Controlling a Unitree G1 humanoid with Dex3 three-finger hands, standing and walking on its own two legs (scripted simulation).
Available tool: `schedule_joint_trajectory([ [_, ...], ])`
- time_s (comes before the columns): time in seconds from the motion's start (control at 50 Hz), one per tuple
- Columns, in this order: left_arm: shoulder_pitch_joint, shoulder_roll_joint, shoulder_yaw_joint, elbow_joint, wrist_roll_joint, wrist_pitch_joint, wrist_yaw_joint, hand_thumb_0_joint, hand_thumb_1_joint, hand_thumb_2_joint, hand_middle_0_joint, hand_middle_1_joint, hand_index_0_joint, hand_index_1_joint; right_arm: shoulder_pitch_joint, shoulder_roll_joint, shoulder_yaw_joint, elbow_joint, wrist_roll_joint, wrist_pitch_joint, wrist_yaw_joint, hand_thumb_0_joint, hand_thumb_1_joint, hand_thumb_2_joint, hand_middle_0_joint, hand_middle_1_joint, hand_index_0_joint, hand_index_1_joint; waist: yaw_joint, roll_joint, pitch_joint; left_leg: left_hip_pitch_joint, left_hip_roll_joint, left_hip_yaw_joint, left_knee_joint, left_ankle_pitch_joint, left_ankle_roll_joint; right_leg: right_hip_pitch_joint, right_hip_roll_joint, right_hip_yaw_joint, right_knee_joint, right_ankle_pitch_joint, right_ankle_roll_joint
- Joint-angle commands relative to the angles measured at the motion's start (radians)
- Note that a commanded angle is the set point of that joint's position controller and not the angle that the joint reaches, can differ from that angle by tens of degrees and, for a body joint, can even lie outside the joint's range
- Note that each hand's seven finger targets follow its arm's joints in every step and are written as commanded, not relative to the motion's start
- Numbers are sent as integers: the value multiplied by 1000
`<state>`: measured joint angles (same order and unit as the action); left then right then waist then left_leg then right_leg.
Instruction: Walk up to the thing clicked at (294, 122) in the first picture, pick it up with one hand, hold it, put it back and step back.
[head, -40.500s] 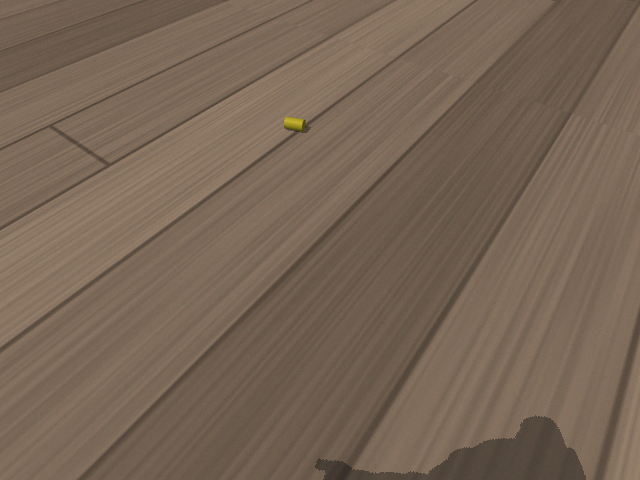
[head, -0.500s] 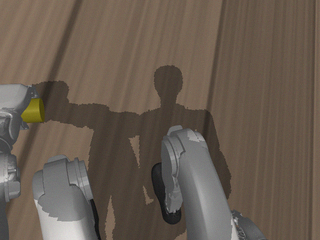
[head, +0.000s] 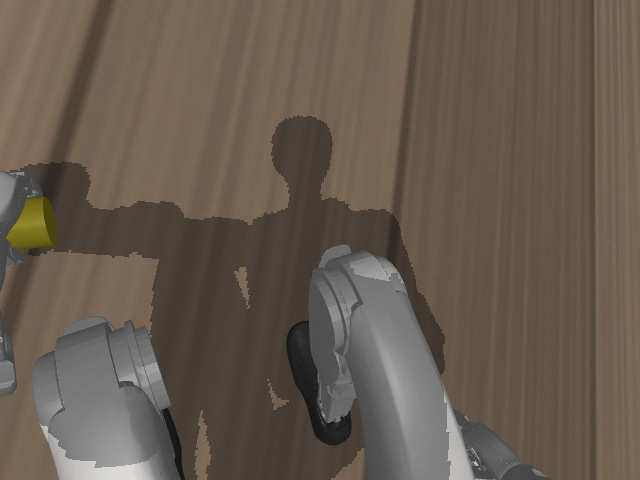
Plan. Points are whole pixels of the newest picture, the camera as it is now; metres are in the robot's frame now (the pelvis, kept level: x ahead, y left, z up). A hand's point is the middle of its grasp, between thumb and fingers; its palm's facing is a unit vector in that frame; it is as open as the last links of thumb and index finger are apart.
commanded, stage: rest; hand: left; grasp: from above
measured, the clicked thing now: (2, 226) +0.45 +0.27 -0.26
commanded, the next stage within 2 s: open in 0.54 s
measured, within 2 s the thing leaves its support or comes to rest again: rests again in 0.98 s
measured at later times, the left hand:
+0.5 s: hand out of the picture +0.43 +0.27 -0.24, palm faces -0.49 -0.07 -0.87, open 9.1 cm
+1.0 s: hand (1, 233) +0.44 +0.27 -0.24, palm faces -0.48 -0.07 -0.87, open 10.0 cm
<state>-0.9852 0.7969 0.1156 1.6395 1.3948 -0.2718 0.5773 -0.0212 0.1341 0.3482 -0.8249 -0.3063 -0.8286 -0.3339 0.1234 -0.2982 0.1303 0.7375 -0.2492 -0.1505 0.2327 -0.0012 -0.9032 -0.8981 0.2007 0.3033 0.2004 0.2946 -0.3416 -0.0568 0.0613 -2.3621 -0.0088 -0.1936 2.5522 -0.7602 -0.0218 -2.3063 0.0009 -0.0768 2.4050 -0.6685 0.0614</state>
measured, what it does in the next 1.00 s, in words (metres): stands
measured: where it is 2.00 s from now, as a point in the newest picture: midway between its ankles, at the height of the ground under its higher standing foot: (250, 442)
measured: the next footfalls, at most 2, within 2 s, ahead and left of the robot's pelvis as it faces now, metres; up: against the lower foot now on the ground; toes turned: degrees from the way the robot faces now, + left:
none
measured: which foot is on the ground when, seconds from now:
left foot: down 0.00-1.00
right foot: down 0.00-1.00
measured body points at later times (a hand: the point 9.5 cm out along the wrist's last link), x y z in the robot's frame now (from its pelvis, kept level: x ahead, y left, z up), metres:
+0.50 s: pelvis +0.00 +0.00 +0.00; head +0.26 +0.11 +0.35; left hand +0.45 +0.27 -0.19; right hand +0.03 -0.27 -0.07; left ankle +0.05 +0.13 -0.26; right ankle +0.10 -0.13 -0.26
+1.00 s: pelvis -0.01 +0.00 +0.00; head +0.26 +0.11 +0.35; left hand +0.46 +0.27 -0.19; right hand +0.04 -0.26 -0.06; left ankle +0.05 +0.13 -0.26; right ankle +0.10 -0.13 -0.26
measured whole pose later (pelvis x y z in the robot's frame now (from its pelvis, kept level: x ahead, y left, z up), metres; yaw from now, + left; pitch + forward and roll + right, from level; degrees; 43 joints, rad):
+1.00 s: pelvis -0.01 +0.00 +0.00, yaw -2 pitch +29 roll -13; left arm -1.03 0.88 0.07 1.76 1.39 -0.27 0.66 0.00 0.04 0.57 -0.65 -0.49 -0.64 -0.51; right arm 0.09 -0.34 0.21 0.73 -0.29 -0.23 0.29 0.00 -0.90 -0.90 0.20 0.30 0.20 0.29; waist -0.38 -0.10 0.12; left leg -2.34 0.00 -0.23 2.57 -0.75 -0.01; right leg -2.27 0.02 -0.11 2.39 -0.64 0.07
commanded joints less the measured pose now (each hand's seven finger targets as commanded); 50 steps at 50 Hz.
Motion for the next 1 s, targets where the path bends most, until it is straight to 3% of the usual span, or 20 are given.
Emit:
schedule_joint_trajectory([
  [0.0,-286,222,22,-109,-12,-5,56,0,786,597,-1121,-439,-1133,-428,218,-299,-90,-3,0,-9,-7,0,-900,-898,200,300,200,300,-26,430,-682,511,-2,118,-271,285,29,364,39,-145,-182,270,-87],
  [0.06,-297,234,18,-127,-14,-10,58,0,781,628,-1147,-421,-1141,-429,209,-295,-80,-3,-4,-9,-1,0,-901,-900,200,300,200,300,-30,443,-721,529,2,117,-263,299,33,401,45,-139,-181,293,-84],
  [0.08,-314,186,-26,-117,-13,-8,53,0,791,622,-1146,-424,-1145,-427,213,-288,-69,12,-7,-12,3,0,-901,-899,200,300,200,300,-43,440,-686,515,0,121,-255,291,34,382,44,-139,-185,291,-80],
  [0.1,-302,270,40,-113,-17,-10,65,0,787,622,-1141,-418,-1139,-422,219,-309,-80,15,-11,-11,1,0,-900,-899,200,300,200,300,-42,423,-699,503,3,116,-255,299,38,414,46,-142,-191,303,-78],
  [0.12,-315,246,11,-148,-15,-12,65,0,788,639,-1155,-409,-1144,-421,206,-305,-73,-4,-5,-11,1,0,-900,-899,201,300,200,300,-26,439,-724,523,1,118,-261,312,33,414,47,-135,-187,310,-82],
  [0.24,-297,276,41,-88,-3,-21,84,0,804,598,-1152,-405,-1151,-407,199,-318,-68,8,-19,-15,5,0,-900,-900,201,300,200,300,-49,445,-658,513,4,108,-256,278,30,377,47,-152,-184,276,-82],
  [0.32,-326,291,28,-116,-4,-33,91,0,799,572,-1152,-385,-1150,-389,188,-322,-60,6,-23,-24,8,0,-900,-901,201,300,200,300,-51,447,-665,496,7,101,-263,243,33,396,52,-147,-192,251,-83],
  [0.36,-301,230,-19,-79,-4,-27,94,0,804,540,-1143,-377,-1149,-373,165,-314,-51,-8,-24,-30,13,0,-900,-901,201,300,200,300,-53,449,-637,491,7,98,-267,239,30,360,52,-157,-184,242,-86],
  [0.38,-288,273,13,-52,0,-26,100,0,806,522,-1138,-375,-1148,-366,181,-323,-53,10,-31,-29,13,0,-899,-900,201,300,200,300,-59,429,-634,480,8,97,-266,240,34,379,55,-159,-188,250,-81],
  [0.46,-303,264,0,-28,2,-22,112,0,789,543,-1134,-368,-1136,-367,183,-332,-43,10,-33,-38,19,0,-898,-900,201,300,200,300,-71,431,-624,497,9,93,-253,272,32,374,52,-162,-179,286,-78],
  [0.48,-310,227,-32,-7,5,-15,110,0,809,525,-1135,-371,-1146,-362,172,-327,-37,1,-32,-44,24,0,-896,-899,201,300,200,300,-75,425,-595,494,9,95,-255,261,30,357,55,-162,-180,274,-78],
  [0.5,-314,264,-4,-24,-1,-18,122,0,799,529,-1142,-352,-1143,-353,173,-335,-41,23,-40,-44,23,0,-897,-900,201,300,200,300,-71,428,-603,486,11,90,-260,257,30,374,57,-165,-188,269,-77],
  [0.58,-315,199,-74,17,-3,-9,121,0,796,533,-1145,-363,-1146,-363,152,-328,-24,26,-38,-57,31,0,-899,-901,201,300,200,300,-77,427,-575,477,12,80,-270,227,29,351,60,-167,-187,244,-82],
  [0.62,-333,252,-39,10,-5,-9,126,0,794,540,-1149,-347,-1145,-353,159,-351,-19,-6,-39,-65,34,0,-898,-901,201,300,200,300,-89,406,-576,467,10,82,-262,221,35,367,55,-169,-195,243,-77],
  [0.74,-329,262,-30,7,-10,-8,130,0,328,625,-802,-465,-790,-479,146,-355,-17,6,-43,-78,40,0,-894,-900,201,301,201,301,-84,417,-583,487,15,66,-271,239,27,379,57,-174,-193,259,-77],
  [0.8,-338,230,-66,17,-13,-8,120,0,197,626,-687,-517,-682,-523,135,-353,-12,-6,-39,-85,46,0,-895,-900,201,301,201,301,-94,414,-569,477,16,73,-261,213,31,373,59,-171,-195,246,-76],
  [0.84,-334,281,-27,-1,-22,-11,125,0,108,646,-630,-521,-616,-536,153,-362,-14,5,-38,-87,45,0,-894,-900,201,301,201,301,-89,419,-592,486,16,76,-260,239,31,405,61,-169,-203,264,-74],
  [0.86,-341,240,-65,1,-23,-10,121,0,60,647,-601,-524,-582,-544,135,-352,-6,2,-36,-91,45,0,-896,-901,201,301,201,301,-88,419,-581,472,15,77,-252,229,32,395,59,-166,-200,256,-76],
  [0.88,-329,290,-26,3,-22,-11,130,0,22,639,-562,-547,-551,-559,151,-355,-8,6,-42,-87,44,0,-896,-901,201,301,201,301,-87,404,-594,468,15,78,-257,228,36,422,63,-169,-214,258,-74],
  [0.98,-331,260,-48,15,-26,-1,116,0,-125,725,-450,-615,-427,-640,140,-355,-8,-4,-33,-88,44,0,-894,-902,201,301,201,301,-88,417,-577,470,15,76,-262,222,33,402,61,-166,-205,248,-78],
])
